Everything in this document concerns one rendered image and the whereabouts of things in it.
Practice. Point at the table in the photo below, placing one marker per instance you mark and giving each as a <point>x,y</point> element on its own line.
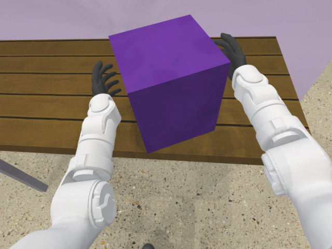
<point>46,88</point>

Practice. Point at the robot right forearm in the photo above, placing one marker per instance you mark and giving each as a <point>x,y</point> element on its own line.
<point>272,121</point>

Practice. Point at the left robot hand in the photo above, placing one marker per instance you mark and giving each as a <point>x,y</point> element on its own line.
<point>98,82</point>

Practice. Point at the right robot upper arm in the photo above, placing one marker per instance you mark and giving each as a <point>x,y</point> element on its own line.
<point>299,171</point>

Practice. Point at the right robot hand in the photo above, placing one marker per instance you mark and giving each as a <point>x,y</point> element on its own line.
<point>232,51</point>

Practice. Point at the carton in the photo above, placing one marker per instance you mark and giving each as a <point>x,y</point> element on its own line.
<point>174,76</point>

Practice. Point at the left robot upper arm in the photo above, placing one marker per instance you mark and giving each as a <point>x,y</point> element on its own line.
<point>79,212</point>

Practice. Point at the robot left forearm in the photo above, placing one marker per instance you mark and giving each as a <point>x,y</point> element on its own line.
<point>93,159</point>

